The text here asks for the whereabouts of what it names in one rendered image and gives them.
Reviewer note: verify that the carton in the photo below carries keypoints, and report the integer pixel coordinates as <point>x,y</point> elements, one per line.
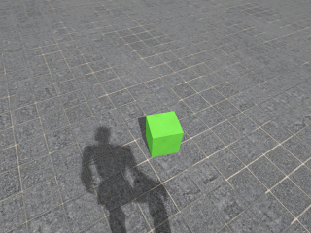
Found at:
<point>163,133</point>

